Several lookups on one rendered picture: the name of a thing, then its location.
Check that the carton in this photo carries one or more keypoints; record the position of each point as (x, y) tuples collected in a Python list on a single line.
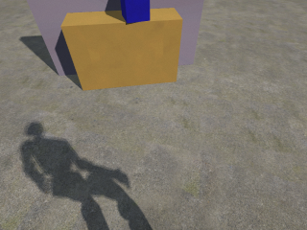
[(136, 10)]

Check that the pedestal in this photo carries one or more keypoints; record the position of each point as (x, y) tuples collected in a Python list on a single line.
[(108, 52)]

